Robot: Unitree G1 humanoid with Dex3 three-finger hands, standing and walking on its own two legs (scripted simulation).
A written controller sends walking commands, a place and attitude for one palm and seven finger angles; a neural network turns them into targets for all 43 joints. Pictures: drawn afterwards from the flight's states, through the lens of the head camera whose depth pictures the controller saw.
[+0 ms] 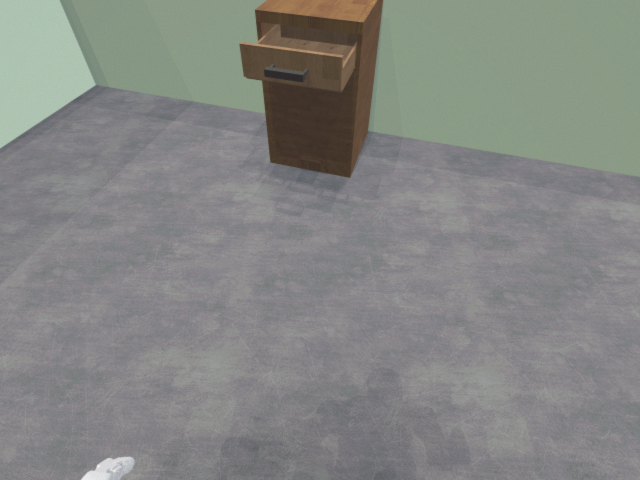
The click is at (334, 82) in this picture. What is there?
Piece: drawer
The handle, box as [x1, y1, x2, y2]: [264, 64, 307, 81]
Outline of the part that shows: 264,69 265,76 297,81 303,81 304,76 307,72 307,69 301,72 274,68 274,64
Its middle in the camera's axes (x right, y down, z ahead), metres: -0.13 -0.61 +1.40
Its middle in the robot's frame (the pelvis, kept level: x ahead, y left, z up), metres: +1.44 +0.20 -0.14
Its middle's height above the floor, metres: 0.63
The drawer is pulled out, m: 0.22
